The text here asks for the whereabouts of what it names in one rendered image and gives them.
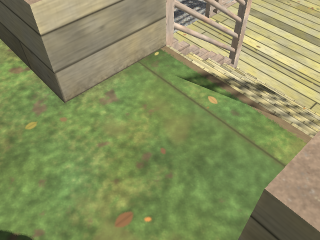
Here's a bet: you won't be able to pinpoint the stairs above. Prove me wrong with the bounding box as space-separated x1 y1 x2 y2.
186 53 320 136

